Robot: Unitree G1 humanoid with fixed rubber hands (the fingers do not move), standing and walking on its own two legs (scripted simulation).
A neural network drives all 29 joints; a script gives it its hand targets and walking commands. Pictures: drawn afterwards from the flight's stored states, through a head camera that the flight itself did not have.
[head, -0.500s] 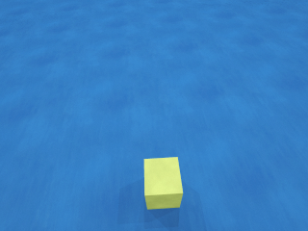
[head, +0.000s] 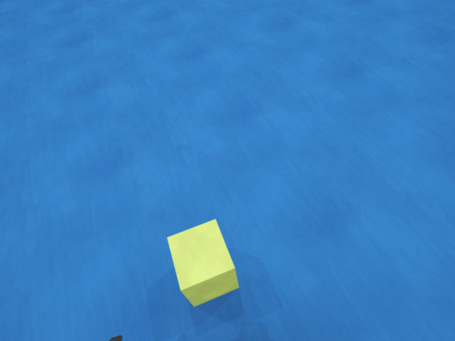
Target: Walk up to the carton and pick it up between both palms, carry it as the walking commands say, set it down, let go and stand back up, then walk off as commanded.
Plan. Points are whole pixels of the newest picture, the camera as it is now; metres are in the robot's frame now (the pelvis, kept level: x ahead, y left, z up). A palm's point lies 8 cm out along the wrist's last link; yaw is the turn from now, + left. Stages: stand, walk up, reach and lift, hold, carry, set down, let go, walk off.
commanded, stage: walk off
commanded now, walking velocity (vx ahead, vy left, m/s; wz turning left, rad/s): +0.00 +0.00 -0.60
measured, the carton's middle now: (204, 263) +0.48 +0.19 -0.64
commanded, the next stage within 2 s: none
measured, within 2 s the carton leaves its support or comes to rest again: neither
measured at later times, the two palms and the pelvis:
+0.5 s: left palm out of the picture +0.08 +0.29 -0.11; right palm out of the picture +0.09 -0.27 -0.09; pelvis +0.00 +0.01 +0.01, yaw -12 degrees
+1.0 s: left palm (157, 289) +0.24 +0.19 -0.10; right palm out of the picture -0.12 -0.22 -0.11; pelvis -0.01 +0.04 +0.01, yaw -32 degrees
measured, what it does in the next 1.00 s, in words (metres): steps on the spot, turning right: left foot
